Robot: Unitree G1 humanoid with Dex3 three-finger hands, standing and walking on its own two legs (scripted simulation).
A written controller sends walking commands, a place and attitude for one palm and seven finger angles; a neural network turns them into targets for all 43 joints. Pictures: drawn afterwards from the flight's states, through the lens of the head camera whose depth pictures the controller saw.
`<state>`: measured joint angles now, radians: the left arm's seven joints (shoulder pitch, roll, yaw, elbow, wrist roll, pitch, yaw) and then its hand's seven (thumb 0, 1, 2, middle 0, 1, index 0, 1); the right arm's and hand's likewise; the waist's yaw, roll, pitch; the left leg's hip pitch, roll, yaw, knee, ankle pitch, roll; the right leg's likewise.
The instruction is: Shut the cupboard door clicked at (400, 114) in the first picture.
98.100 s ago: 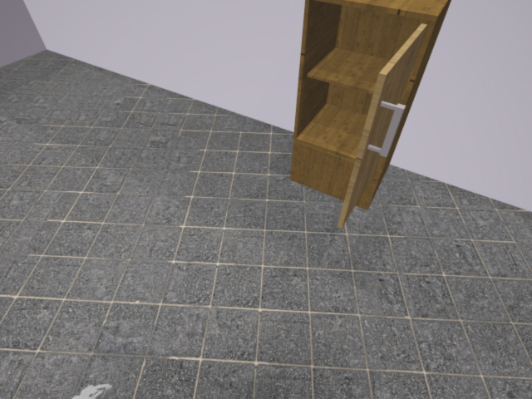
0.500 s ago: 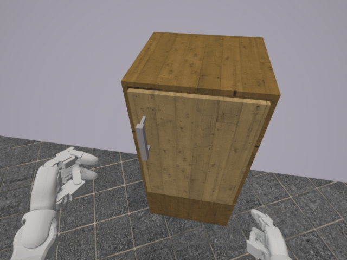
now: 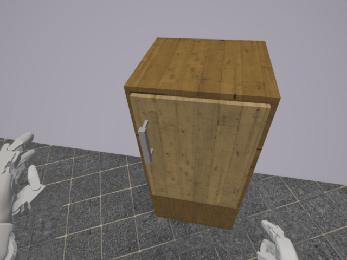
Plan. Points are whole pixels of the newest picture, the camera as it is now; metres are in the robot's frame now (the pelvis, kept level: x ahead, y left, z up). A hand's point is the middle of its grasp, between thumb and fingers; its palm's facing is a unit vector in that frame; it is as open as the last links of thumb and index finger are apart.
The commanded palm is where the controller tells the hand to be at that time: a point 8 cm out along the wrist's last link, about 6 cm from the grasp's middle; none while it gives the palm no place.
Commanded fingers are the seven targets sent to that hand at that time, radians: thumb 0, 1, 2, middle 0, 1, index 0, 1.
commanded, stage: draw the hand back to the body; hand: left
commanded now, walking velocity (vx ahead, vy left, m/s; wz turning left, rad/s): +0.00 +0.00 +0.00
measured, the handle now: (147, 142) +0.50 +0.16 -0.05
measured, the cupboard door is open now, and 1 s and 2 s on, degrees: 0 0 0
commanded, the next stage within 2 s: step back with the hand held close in 0.18 s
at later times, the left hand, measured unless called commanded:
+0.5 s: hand (51, 193) +0.19 +0.25 +0.14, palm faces +0.39 -0.81 -0.44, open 7.4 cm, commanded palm +0.13 +0.29 +0.17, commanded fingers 0.00 0.90 0.90 -0.20 -0.30 -0.20 -0.30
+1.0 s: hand (7, 217) +0.14 +0.29 +0.15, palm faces +0.39 -0.79 -0.47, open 7.4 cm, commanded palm +0.07 +0.33 +0.17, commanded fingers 0.00 0.90 0.90 -0.20 -0.30 -0.20 -0.30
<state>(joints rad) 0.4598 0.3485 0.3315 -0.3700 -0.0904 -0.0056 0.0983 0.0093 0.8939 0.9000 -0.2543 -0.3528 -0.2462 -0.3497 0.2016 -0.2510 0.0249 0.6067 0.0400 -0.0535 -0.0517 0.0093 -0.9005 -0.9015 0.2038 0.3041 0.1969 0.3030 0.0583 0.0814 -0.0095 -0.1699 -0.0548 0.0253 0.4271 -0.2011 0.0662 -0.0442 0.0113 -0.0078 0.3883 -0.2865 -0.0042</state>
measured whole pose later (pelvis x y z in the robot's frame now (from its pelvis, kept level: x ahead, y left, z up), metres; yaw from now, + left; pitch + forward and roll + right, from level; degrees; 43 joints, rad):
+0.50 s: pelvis -0.01 -0.01 +0.00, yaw +0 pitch +0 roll -1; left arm 0.52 0.36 0.34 -0.37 -0.08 -0.10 0.10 0.01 0.89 0.90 -0.21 -0.30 -0.21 -0.30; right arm 0.18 -0.26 0.00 0.61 0.03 -0.01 -0.07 0.01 -0.90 -0.90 0.20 0.30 0.20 0.30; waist 0.03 0.09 -0.03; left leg -0.27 -0.02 0.01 0.49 -0.21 0.05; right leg -0.13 0.05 -0.02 0.41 -0.28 -0.02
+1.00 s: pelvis -0.07 +0.03 -0.01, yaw +0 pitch +1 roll -3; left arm 0.54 0.44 0.42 -0.50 -0.05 -0.15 0.13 0.01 0.89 0.90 -0.22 -0.31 -0.21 -0.30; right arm 0.21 -0.23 0.00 0.54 0.02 0.00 -0.09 0.01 -0.90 -0.90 0.20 0.30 0.20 0.30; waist -0.01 0.02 0.00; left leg -0.42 -0.05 0.03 0.55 -0.15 0.11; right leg -0.28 0.03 0.02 0.55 -0.26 0.03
